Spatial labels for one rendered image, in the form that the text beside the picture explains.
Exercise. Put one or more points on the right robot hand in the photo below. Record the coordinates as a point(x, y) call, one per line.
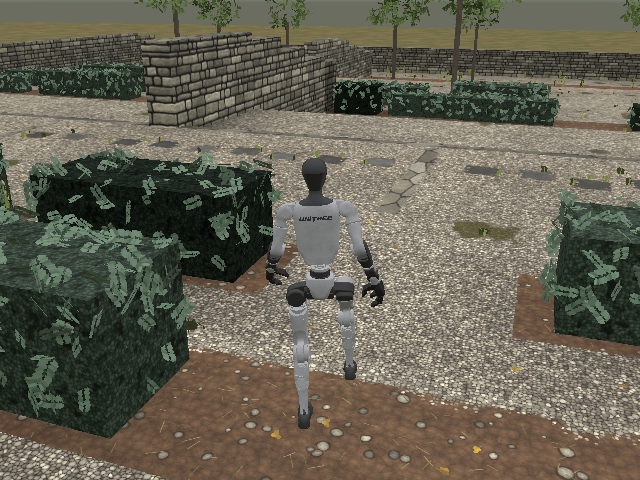
point(378, 291)

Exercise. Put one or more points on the left robot upper arm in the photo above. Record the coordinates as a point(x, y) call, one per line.
point(284, 213)

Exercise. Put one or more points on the humanoid robot torso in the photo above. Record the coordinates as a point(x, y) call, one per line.
point(317, 234)

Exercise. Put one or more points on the robot right forearm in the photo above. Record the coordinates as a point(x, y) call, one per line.
point(368, 266)

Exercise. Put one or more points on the robot right foot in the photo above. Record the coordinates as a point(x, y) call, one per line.
point(350, 372)

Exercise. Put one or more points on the left robot hand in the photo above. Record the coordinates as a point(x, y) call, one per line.
point(269, 276)

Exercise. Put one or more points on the right robot upper arm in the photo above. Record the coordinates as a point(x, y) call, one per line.
point(348, 210)

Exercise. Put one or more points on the robot left forearm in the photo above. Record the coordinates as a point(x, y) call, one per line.
point(272, 261)

